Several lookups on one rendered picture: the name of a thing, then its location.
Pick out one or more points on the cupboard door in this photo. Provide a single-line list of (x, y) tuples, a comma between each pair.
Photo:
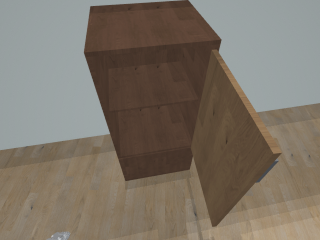
[(231, 146)]

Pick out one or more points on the handle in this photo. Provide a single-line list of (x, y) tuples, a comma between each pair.
[(273, 164)]

